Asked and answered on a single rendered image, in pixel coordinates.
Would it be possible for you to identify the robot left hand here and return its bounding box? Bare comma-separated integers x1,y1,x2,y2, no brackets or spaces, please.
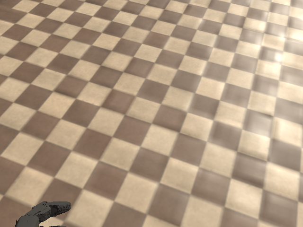
15,201,71,227

